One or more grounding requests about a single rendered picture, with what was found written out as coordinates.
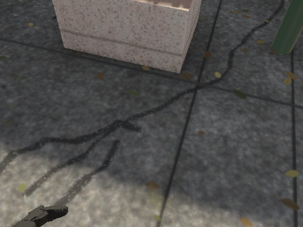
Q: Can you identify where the left robot hand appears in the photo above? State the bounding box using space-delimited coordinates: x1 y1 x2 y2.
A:
12 205 68 227

